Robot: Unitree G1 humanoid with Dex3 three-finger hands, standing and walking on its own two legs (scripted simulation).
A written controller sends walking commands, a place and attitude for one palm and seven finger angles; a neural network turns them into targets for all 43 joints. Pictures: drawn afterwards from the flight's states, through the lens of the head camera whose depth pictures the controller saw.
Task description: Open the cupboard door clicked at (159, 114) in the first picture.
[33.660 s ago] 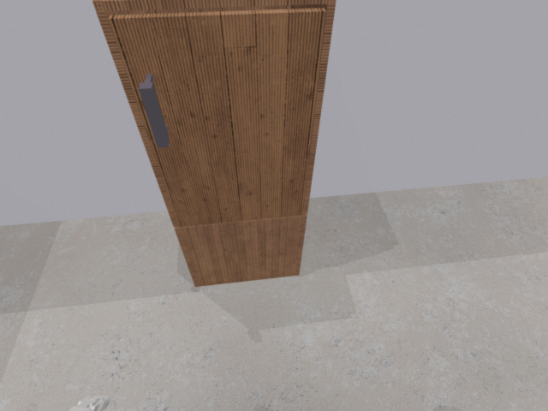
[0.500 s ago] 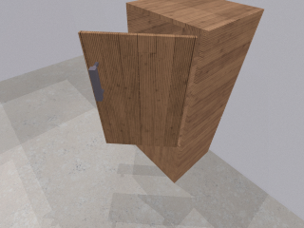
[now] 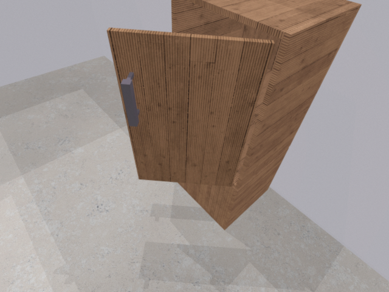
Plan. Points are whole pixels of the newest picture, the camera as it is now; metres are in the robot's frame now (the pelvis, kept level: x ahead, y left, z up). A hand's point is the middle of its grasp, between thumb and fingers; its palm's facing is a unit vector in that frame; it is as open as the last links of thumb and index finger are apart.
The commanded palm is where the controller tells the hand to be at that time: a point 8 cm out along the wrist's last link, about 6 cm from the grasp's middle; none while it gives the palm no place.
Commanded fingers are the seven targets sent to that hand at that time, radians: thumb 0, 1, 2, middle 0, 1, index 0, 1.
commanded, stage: come to a stop and stand still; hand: left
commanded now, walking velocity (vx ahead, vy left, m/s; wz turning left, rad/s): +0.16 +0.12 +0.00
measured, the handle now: (132, 99) +0.56 +0.22 +0.08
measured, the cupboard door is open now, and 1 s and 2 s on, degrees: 44 44 44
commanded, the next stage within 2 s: look again from close up in 1.16 s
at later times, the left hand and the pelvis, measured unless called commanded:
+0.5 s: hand out of the picture +0.08 +0.19 -0.18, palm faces +0.03 -0.97 -0.24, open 7.4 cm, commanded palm none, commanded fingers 0.00 0.90 0.90 -0.20 -0.30 -0.20 -0.30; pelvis +0.03 +0.01 -0.01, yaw -1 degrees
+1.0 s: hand out of the picture +0.03 +0.16 -0.16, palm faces -0.02 -0.97 -0.22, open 7.4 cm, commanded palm none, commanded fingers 0.00 0.90 0.90 -0.20 -0.30 -0.20 -0.30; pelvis +0.01 -0.02 +0.01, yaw -2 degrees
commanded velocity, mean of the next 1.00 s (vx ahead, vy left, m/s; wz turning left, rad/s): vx -0.04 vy -0.03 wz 0.00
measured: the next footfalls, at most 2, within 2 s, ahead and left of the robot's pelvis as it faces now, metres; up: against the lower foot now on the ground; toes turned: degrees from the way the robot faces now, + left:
none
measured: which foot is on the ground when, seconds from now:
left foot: down 0.00-1.00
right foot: down 0.00-1.00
